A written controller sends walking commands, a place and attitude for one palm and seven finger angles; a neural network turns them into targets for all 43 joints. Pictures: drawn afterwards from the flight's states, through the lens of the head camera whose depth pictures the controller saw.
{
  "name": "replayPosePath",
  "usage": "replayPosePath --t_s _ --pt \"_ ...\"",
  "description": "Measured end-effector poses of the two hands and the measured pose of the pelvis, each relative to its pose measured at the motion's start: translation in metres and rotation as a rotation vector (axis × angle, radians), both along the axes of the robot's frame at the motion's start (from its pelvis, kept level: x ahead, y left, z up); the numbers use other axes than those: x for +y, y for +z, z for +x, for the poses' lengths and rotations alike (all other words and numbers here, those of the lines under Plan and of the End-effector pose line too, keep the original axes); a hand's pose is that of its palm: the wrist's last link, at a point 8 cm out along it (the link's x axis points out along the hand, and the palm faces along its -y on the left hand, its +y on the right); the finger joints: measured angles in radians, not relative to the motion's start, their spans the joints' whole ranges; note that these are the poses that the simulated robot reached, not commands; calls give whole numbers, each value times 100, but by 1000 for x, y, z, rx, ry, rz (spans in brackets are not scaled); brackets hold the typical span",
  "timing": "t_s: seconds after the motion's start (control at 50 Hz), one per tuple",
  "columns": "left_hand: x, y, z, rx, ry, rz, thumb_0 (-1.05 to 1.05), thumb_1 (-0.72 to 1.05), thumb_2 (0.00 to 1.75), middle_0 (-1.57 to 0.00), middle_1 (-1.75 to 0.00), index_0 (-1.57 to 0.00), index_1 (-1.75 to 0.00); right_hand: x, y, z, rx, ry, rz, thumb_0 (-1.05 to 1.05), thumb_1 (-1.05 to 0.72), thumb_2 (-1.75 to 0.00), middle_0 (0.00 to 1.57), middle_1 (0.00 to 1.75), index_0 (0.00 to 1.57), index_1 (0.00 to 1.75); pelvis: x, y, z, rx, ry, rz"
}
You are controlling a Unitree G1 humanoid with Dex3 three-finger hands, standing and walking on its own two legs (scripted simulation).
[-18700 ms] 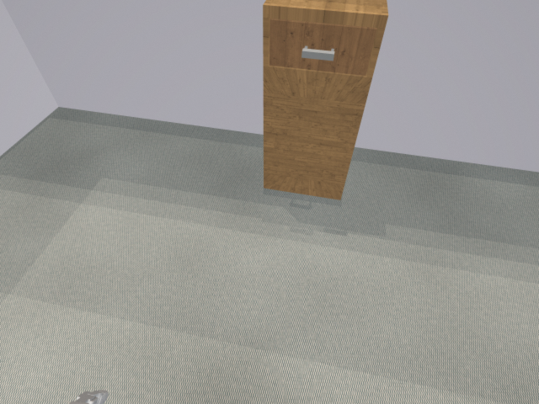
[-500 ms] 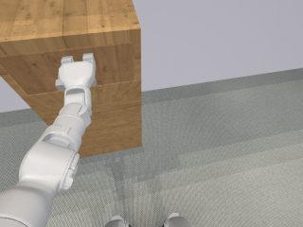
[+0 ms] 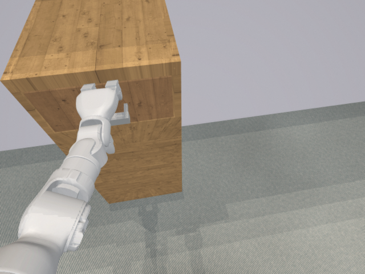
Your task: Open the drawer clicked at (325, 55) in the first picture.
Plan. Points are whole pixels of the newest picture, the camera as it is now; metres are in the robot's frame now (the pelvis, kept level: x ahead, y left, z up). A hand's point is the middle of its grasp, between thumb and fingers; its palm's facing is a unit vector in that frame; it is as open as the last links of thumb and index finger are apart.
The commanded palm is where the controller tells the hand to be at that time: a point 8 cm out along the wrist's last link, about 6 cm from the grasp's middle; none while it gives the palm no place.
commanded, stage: lift the fingers back up to retry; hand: left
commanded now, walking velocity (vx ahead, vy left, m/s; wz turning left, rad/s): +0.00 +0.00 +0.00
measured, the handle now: (108, 114) +0.52 +0.18 +0.00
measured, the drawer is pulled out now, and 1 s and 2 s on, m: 0.00 0.00 0.00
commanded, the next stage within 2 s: re-aim the fingers above the handle in 0.22 s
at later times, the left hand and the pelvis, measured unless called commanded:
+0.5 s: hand (107, 115) +0.47 +0.16 +0.06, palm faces -0.01 -0.02 -1.00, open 13.8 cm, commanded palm +0.45 +0.16 +0.12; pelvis +0.01 -0.02 +0.01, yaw +1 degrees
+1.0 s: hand (106, 113) +0.47 +0.16 +0.07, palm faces +0.00 -0.03 -1.00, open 13.8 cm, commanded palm +0.45 +0.17 +0.12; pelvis +0.01 -0.02 +0.01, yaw +0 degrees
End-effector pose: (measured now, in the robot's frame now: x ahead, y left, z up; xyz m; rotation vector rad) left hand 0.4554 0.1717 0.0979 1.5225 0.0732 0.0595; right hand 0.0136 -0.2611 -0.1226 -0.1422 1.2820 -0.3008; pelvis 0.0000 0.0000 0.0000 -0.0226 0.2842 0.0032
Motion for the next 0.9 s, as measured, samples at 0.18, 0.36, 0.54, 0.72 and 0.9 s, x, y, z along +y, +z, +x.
replayPosePath --t_s 0.18,0.36,0.54,0.72,0.9 --pt "-8 21 0 -4 12 6 0 -49 30 -36 -122 -34 -121 -4 3 47 -84 41 23 1 -90 -90 20 30 20 30 -6 6 10 -35 2 11" --pt "-15 21 -6 9 -8 4 0 -49 30 -32 -121 -32 -120 -12 8 74 -140 66 24 1 -90 -90 20 30 20 30 -15 7 13 -49 3 19" --pt "-11 19 -5 11 19 30 0 -49 30 -32 -120 -32 -120 -22 6 66 -110 59 12 1 -90 -90 20 30 20 30 -22 7 12 -49 11 22" --pt "-14 21 0 20 11 11 0 -49 30 -33 -121 -32 -120 -27 4 42 -54 26 9 1 -90 -90 20 30 20 30 -23 8 14 -44 4 23" --pt "-17 21 -4 -2 -11 3 0 -49 30 -32 -121 -32 -120 -24 3 34 -54 9 16 1 -90 -90 20 30 20 30 -21 8 11 -48 -4 23"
